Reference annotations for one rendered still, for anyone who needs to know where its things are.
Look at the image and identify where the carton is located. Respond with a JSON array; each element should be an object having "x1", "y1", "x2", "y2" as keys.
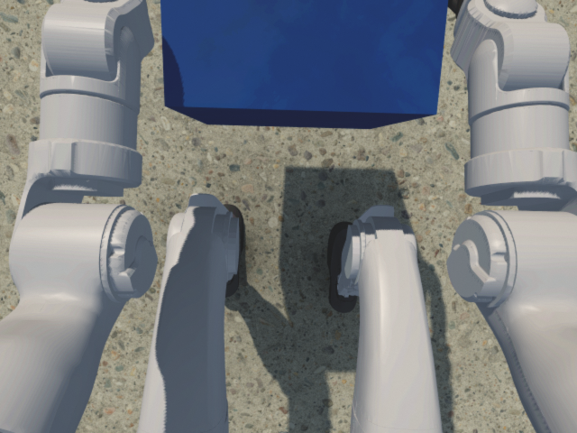
[{"x1": 160, "y1": 0, "x2": 448, "y2": 129}]

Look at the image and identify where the robot left shin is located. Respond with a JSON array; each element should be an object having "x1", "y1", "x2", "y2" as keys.
[{"x1": 166, "y1": 193, "x2": 234, "y2": 282}]

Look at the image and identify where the right robot thigh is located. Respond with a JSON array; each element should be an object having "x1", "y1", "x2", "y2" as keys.
[{"x1": 343, "y1": 216, "x2": 443, "y2": 433}]

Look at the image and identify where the robot left forearm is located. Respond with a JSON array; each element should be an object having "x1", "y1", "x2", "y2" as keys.
[{"x1": 9, "y1": 0, "x2": 154, "y2": 285}]

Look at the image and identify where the robot right forearm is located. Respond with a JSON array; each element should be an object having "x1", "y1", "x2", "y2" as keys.
[{"x1": 450, "y1": 0, "x2": 577, "y2": 216}]

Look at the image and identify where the robot left upper arm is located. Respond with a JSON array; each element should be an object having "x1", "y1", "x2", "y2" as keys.
[{"x1": 0, "y1": 202, "x2": 158, "y2": 433}]

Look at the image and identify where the robot right upper arm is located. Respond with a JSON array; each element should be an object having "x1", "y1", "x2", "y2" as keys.
[{"x1": 446, "y1": 210, "x2": 577, "y2": 433}]

